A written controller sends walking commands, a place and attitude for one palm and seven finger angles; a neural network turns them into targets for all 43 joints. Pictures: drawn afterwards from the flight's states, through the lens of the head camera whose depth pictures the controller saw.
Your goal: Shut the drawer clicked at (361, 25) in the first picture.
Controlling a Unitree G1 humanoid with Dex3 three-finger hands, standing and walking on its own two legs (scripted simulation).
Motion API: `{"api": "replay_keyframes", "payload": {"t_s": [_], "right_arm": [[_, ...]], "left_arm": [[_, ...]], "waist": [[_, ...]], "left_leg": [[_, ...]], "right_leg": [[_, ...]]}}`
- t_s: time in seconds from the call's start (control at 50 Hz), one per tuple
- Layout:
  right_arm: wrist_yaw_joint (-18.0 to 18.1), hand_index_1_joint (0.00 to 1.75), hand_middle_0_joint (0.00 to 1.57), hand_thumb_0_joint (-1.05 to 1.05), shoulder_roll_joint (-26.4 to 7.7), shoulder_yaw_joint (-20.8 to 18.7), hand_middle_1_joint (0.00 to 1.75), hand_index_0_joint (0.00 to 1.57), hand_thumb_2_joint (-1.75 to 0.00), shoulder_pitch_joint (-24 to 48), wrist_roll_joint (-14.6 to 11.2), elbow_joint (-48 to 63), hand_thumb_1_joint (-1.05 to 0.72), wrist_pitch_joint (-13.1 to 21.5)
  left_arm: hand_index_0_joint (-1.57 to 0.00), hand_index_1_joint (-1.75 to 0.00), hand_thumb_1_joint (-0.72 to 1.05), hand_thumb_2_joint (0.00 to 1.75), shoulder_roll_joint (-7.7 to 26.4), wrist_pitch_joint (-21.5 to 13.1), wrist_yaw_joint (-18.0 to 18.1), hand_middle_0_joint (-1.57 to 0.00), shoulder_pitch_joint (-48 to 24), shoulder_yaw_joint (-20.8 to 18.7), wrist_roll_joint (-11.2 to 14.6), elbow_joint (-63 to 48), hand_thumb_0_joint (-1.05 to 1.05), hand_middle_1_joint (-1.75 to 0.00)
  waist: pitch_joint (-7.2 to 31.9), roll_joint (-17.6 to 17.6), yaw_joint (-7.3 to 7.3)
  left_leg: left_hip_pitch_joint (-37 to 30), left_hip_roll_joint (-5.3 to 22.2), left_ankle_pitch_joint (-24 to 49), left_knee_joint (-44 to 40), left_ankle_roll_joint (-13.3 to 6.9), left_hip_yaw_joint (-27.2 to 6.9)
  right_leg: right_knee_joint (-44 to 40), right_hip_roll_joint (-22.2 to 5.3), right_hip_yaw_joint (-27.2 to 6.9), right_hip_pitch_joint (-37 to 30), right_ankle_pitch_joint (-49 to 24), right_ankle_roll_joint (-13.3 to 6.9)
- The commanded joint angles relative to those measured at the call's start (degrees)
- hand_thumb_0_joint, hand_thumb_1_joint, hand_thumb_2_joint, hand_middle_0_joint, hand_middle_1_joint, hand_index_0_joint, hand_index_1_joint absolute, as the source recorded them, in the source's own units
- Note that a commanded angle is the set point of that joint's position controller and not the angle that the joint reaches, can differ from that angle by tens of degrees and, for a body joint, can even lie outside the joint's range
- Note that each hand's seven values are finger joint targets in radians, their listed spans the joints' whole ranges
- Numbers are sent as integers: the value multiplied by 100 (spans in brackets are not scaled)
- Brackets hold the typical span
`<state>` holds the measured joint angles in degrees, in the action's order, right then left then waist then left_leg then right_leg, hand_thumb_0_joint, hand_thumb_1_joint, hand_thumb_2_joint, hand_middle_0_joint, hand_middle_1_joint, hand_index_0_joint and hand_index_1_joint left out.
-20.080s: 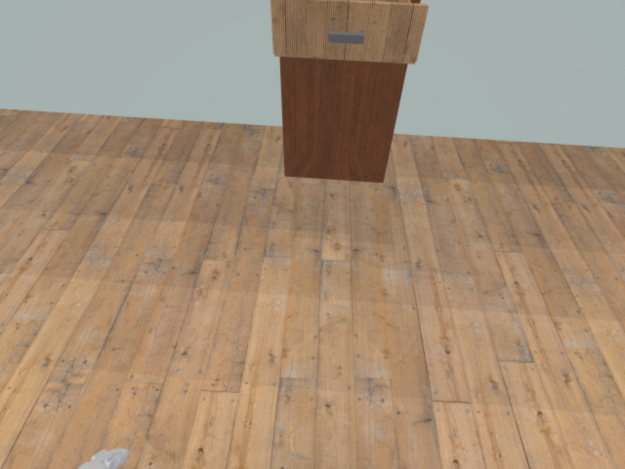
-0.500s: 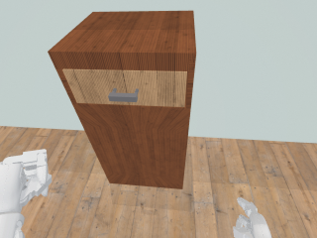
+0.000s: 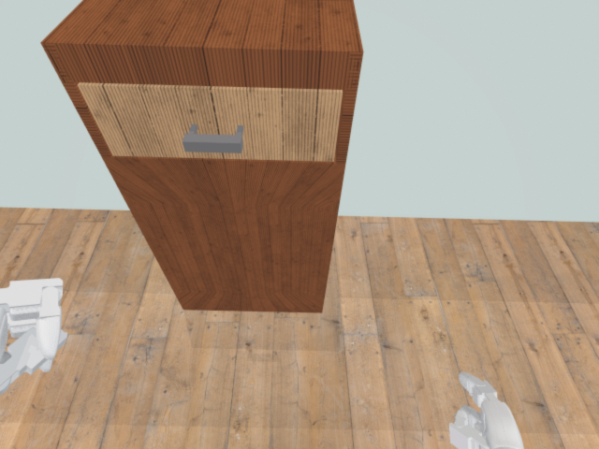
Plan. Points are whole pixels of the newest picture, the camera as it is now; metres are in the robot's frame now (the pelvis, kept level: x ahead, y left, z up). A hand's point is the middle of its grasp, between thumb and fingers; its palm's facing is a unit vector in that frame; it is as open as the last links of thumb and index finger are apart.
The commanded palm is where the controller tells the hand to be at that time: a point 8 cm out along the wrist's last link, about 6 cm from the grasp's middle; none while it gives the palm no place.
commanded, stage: step back with the hand held close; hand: left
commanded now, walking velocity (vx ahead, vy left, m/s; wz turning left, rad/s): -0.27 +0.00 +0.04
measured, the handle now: (215, 136) +0.62 +0.20 +0.04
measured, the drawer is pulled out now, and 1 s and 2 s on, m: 0.00 0.00 0.00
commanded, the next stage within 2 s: stop stepping back and stand still in 0.84 s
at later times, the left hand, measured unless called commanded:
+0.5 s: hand out of the picture +0.10 +0.26 +0.16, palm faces +0.39 -0.80 -0.47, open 3.3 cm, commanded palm +0.04 +0.30 +0.18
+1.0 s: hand out of the picture +0.03 +0.22 +0.17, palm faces +0.23 -0.85 -0.47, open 3.3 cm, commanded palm -0.05 +0.28 +0.18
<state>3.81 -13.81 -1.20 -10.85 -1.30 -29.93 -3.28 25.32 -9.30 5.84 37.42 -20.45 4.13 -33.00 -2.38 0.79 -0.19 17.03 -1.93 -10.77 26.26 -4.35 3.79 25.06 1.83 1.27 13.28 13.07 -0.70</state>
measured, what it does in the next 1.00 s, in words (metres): walks backwards: right foot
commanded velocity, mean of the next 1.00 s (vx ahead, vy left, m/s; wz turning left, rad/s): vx -0.30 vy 0.01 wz -0.02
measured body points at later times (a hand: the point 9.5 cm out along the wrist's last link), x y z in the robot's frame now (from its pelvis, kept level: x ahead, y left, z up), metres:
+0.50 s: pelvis -0.08 +0.02 -0.02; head -0.05 +0.04 +0.43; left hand +0.08 +0.30 +0.18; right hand +0.11 -0.22 -0.09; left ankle +0.03 +0.07 -0.74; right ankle +0.00 -0.10 -0.74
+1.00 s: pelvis -0.18 +0.00 -0.03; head -0.14 +0.04 +0.42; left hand +0.01 +0.26 +0.19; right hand +0.00 -0.22 -0.09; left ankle +0.03 +0.07 -0.74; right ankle -0.30 -0.12 -0.74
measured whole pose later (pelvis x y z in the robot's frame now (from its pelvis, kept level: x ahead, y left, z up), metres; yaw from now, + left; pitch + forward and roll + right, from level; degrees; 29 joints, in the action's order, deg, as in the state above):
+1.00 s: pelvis -0.18 +0.00 -0.03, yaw -1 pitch +1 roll -4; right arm 1.9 -8.7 0.2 -7.3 0.6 -34.4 5.7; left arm 28.7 -18.1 4.3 31.0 -24.2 4.1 -39.2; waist -3.7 -1.1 -0.2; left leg 31.4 4.1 8.1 21.3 -5.8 7.8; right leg 33.2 4.5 0.4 6.2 30.1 1.8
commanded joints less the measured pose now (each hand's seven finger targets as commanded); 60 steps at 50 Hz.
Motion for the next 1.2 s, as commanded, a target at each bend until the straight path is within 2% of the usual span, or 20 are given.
{"api": "replay_keyframes", "payload": {"t_s": [0.0,0.2,0.36,0.44,0.56,0.64,0.76,0.8,0.84,0.86,0.88,0.92,0.94,0.98,1.0,1.02,1.04,1.06,1.12,1.18], "right_arm": [[49,30,20,0,-737,-255,30,20,-90,560,20,910,-90,430],[91,30,20,0,-855,-260,30,20,-90,538,72,908,-90,754],[24,30,20,0,-724,-261,30,20,-90,354,134,822,-90,898],[9,30,20,0,-695,-265,30,20,-90,313,160,679,-90,902],[65,30,20,0,-771,-315,30,20,-90,535,211,664,-90,1027],[-66,30,20,0,-687,-366,30,20,-90,494,214,636,-90,1136],[-210,30,20,0,-515,-310,30,20,-90,263,275,142,-90,1226],[-219,30,20,0,-410,-291,30,20,-90,71,265,-43,-90,1121],[-90,30,20,0,-331,-230,30,20,-90,346,198,113,-90,1118],[-40,30,20,0,-407,-215,30,20,-90,595,208,263,-90,1217],[-29,30,20,0,-475,-322,30,20,-90,366,119,215,-90,1231],[-72,30,20,0,-512,-253,30,20,-90,620,76,470,-90,1236],[-139,30,20,0,-520,-256,30,20,-90,549,147,490,-90,1234],[-179,30,20,0,-585,-251,30,20,-90,747,223,662,-90,1139],[-167,30,20,0,-600,-261,30,20,-90,813,204,754,-90,1056],[-177,30,20,0,-434,-223,30,20,-90,692,124,729,-90,935],[-159,30,20,0,-429,-274,30,20,-90,611,19,631,-90,811],[-154,30,20,0,-447,-312,30,20,-90,617,27,486,-90,726],[-109,30,20,0,-244,-180,30,20,-90,533,43,312,-90,791],[105,30,20,0,-438,-139,30,20,-90,583,53,140,-90,1192]], "left_arm": [[-140,-160,90,90,762,-439,184,-140,140,-850,-13,-1072,0,-160],[-140,-160,90,90,656,-648,183,-140,-360,-867,-269,-1055,0,-160],[-140,-160,90,90,676,-847,206,-140,-404,-896,-282,-1408,0,-160],[-140,-160,90,90,650,-917,241,-140,-483,-838,-228,-1314,0,-160],[-140,-160,90,90,692,-1035,223,-140,-538,-1122,-395,-1213,0,-160],[-140,-160,90,90,698,-1030,161,-140,-145,-1120,-250,-1263,0,-160],[-140,-160,90,90,637,-1247,77,-140,-292,-750,32,-1649,0,-160],[-140,-160,90,90,875,-1352,100,-140,-534,-882,-62,-1806,0,-160],[-140,-160,90,90,1173,-1370,137,-140,-909,-1105,-45,-1925,0,-160],[-140,-160,90,90,1340,-1364,151,-140,-918,-1280,-51,-1976,0,-160],[-140,-160,90,90,987,-1382,81,-140,-925,-990,-20,-2044,0,-160],[-140,-160,90,90,966,-1202,9,-140,-338,-1138,99,-1722,0,-160],[-140,-160,90,90,1053,-1163,-11,-140,-35,-1318,150,-1550,0,-160],[-140,-160,90,90,1097,-933,16,-140,352,-1527,239,-1463,0,-160],[-140,-160,90,90,1249,-823,36,-140,612,-1779,258,-1278,0,-160],[-140,-160,90,90,1013,-807,32,-140,796,-1548,233,-1156,0,-160],[-140,-160,90,90,1149,-759,63,-140,783,-1515,221,-1090,0,-160],[-140,-160,90,90,1060,-686,107,-140,559,-1391,245,-1211,0,-160],[-140,-160,90,90,705,-549,112,-140,-309,-1054,46,-879,0,-160],[-140,-160,90,90,392,-589,288,-140,-1124,-361,-238,-431,0,-160]], "waist": [[1009,541,80],[467,396,43],[556,-19,-43],[626,-175,-102],[739,1175,41],[822,731,77],[1505,732,140],[1799,183,57],[1798,-281,-28],[1979,220,70],[2026,108,-84],[2139,877,42],[2146,1366,88],[1476,1776,212],[1281,1787,257],[1059,813,193],[471,-1279,110],[-54,-1924,115],[-406,-912,-220],[-497,-518,-34]], "left_leg": [[244,841,460,-724,-85,-1068],[2507,1221,-2932,-1450,-361,-1698],[1665,730,-2237,-297,-152,-1376],[886,666,-1595,-104,-29,-1302],[3041,1978,-3498,-2048,-561,-2412],[2035,1943,-2734,-1934,-384,-2036],[-1184,1451,-254,-1251,725,-1315],[-2284,935,1305,210,601,-444],[-2577,664,1157,737,388,-25],[-2498,755,1686,308,360,-22],[-2840,819,2405,167,221,-294],[-2622,1319,2759,-418,-110,-825],[-2289,1466,1451,-1056,-130,-1143],[-97,1352,-2031,-2013,496,-1107],[547,1036,-2445,-1759,799,-740],[319,380,-1841,-17,913,117],[-450,-71,-1319,2862,808,-102],[538,-122,-1045,4466,722,-755],[1481,620,-603,3758,595,-692],[676,435,-924,1363,291,-59]], "right_leg": [[216,-236,-389,-670,-1010,211],[987,-50,-614,-1470,97,150],[206,-454,-1500,-273,370,-154],[-24,-497,-1417,424,315,-150],[2655,425,-447,-1497,492,179],[2407,463,-282,-844,1458,69],[-970,131,-211,244,1414,-54],[-1544,-512,-729,924,167,-152],[-1006,-881,-556,1310,-1754,48],[-429,-636,-212,999,-1833,182],[-111,-131,-1,1084,-1604,517],[920,247,17,870,22,578],[1172,407,63,811,1820,413],[766,553,429,-379,2522,-72],[234,510,540,-831,2301,-165],[-773,-135,-18,-121,2300,-317],[-2034,-1551,-1774,2490,3190,-482],[-2383,-2436,-2746,3048,3679,-898],[-1665,-1704,-1382,1838,2275,-841],[-957,-1362,-848,722,337,-634]]}}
